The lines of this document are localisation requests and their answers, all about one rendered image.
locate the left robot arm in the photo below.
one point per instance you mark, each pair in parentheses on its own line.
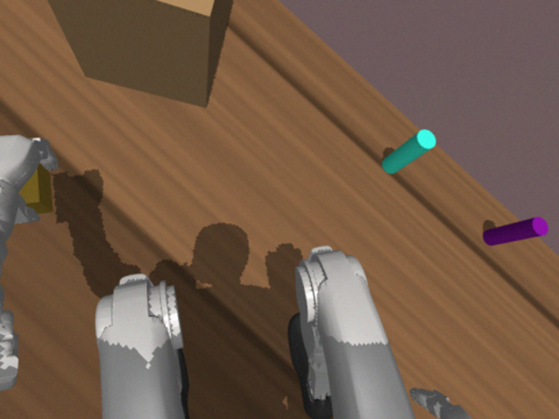
(9,201)

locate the right robot foot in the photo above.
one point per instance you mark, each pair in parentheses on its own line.
(315,408)

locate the right robot hand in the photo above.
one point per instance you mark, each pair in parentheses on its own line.
(438,404)

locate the left robot hand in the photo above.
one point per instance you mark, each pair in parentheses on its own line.
(19,159)

